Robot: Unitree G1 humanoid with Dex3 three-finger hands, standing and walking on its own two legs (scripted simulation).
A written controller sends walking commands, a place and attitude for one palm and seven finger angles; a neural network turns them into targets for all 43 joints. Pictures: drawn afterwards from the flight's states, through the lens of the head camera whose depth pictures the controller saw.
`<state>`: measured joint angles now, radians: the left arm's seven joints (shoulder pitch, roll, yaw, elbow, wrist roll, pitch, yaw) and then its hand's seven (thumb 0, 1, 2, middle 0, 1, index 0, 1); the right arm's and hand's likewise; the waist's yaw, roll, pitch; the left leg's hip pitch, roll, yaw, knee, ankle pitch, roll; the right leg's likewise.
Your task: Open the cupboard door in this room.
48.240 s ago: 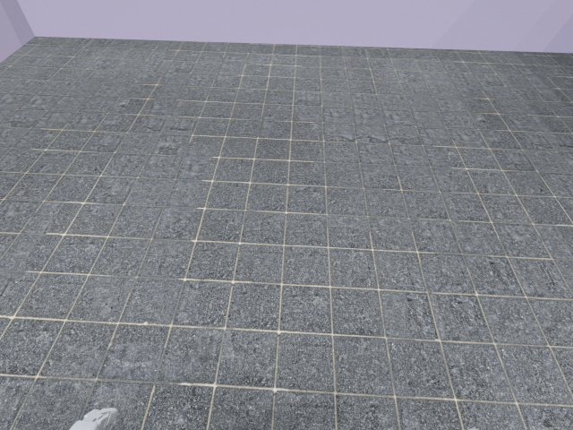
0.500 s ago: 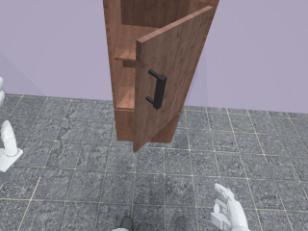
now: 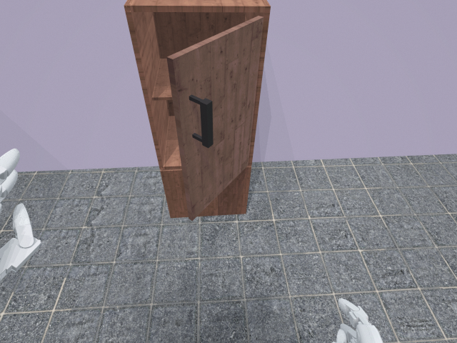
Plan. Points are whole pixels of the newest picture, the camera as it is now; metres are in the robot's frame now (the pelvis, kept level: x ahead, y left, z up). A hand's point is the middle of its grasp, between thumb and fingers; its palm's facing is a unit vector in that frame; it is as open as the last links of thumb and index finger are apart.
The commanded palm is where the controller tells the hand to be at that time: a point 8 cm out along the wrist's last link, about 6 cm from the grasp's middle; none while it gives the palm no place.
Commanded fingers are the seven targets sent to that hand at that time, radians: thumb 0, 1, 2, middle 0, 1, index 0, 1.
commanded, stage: stop stepping back and stand still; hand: left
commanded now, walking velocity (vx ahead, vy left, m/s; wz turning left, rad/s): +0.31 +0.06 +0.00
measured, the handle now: (200, 121) +0.62 +0.07 +0.06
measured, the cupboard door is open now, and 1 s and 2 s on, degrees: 49 49 49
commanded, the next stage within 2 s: let the arm hang, fingers relaxed in 0.48 s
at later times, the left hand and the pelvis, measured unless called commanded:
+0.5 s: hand out of the picture +0.21 +0.28 +0.18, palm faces +0.42 -0.76 -0.50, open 7.4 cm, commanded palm +0.14 +0.33 +0.19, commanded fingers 0.00 0.90 0.90 -0.20 -0.30 -0.20 -0.30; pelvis +0.01 +0.03 +0.00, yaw +1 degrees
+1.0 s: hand out of the picture -0.03 +0.22 -0.17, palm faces +0.10 -0.98 -0.18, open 7.0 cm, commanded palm none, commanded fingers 0.00 0.90 0.90 -0.20 -0.30 -0.20 -0.30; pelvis -0.03 +0.04 +0.01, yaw +4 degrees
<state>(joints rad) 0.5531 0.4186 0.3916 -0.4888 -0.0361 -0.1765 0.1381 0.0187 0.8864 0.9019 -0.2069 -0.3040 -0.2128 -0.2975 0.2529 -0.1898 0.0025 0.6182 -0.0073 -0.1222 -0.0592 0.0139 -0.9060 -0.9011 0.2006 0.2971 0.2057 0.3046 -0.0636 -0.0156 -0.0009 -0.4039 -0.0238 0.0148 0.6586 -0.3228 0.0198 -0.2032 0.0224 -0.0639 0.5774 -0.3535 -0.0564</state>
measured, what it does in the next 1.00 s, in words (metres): steps on the spot: left foot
